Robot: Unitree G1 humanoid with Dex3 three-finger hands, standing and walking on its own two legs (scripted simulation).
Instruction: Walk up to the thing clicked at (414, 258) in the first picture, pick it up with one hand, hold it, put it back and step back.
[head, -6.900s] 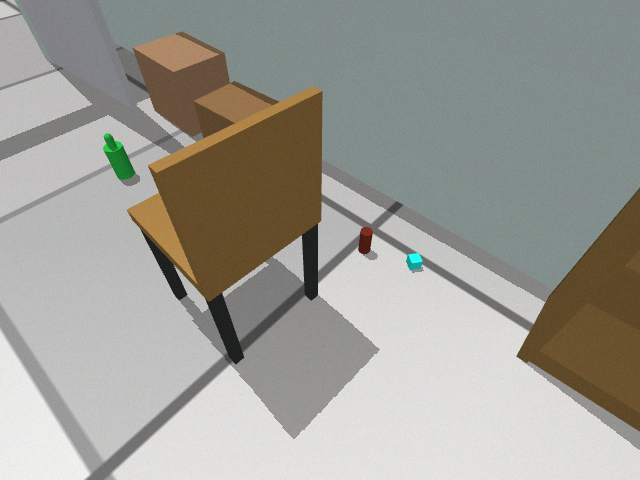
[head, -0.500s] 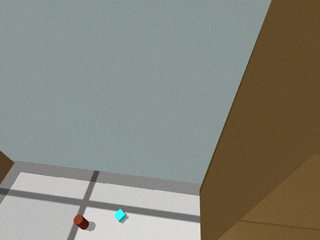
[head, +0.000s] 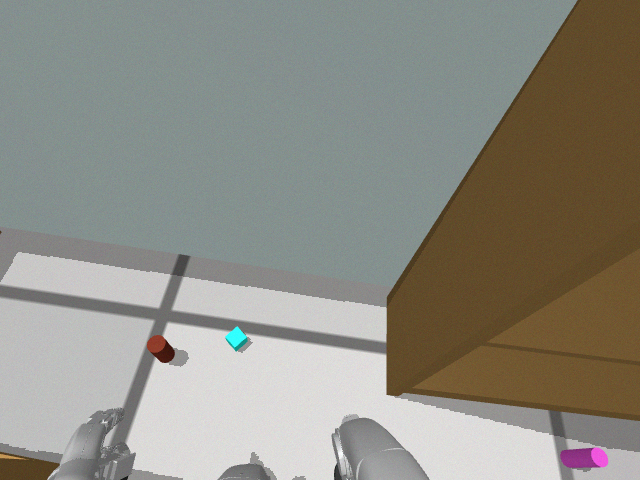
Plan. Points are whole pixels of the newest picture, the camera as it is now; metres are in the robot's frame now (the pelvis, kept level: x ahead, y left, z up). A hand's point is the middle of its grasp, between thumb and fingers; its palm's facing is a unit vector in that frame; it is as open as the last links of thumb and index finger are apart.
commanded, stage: walk up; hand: left
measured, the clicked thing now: (236, 339) +0.49 +0.18 -0.74
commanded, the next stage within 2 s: none
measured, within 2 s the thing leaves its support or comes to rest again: neither
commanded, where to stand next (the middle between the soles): +0.12 -0.05 m, yaw -1 degrees
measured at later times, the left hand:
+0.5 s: hand out of the picture +0.02 +0.23 -0.13, palm faces -0.06 -0.91 -0.40, open 7.3 cm
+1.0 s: hand out of the picture -0.18 +0.22 -0.16, palm faces -0.02 -0.94 -0.34, open 7.3 cm
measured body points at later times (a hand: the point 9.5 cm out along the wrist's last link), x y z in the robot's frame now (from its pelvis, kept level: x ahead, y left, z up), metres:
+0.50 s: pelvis -0.11 -0.03 +0.00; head -0.06 -0.04 +0.45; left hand +0.02 +0.28 -0.10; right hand -0.01 -0.35 -0.12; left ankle -0.11 +0.11 -0.66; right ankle -0.10 -0.12 -0.73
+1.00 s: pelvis -0.24 -0.05 +0.00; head -0.21 -0.02 +0.45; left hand -0.18 +0.27 -0.14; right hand -0.15 -0.37 -0.09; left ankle -0.21 +0.08 -0.73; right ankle -0.28 -0.21 -0.70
